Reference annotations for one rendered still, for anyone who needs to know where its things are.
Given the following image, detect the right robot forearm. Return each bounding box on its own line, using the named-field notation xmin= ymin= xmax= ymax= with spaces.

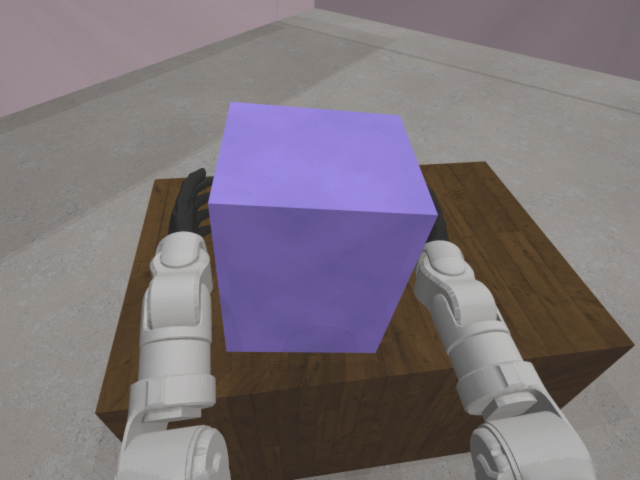
xmin=414 ymin=240 xmax=597 ymax=480

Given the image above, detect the right robot upper arm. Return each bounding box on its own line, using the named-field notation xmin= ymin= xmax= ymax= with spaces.
xmin=470 ymin=411 xmax=596 ymax=480

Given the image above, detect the left robot forearm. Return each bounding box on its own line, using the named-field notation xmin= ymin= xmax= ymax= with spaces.
xmin=114 ymin=231 xmax=216 ymax=480

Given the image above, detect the left robot hand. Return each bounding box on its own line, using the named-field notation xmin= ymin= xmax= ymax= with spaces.
xmin=168 ymin=168 xmax=214 ymax=237

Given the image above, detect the pedestal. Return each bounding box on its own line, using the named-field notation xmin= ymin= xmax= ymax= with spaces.
xmin=95 ymin=161 xmax=635 ymax=480

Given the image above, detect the carton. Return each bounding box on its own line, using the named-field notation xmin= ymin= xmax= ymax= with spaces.
xmin=208 ymin=102 xmax=438 ymax=353

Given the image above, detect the left robot upper arm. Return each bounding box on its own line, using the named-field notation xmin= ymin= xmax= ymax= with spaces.
xmin=116 ymin=425 xmax=231 ymax=480

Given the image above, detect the right robot hand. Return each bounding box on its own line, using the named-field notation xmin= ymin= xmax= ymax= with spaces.
xmin=425 ymin=184 xmax=449 ymax=244

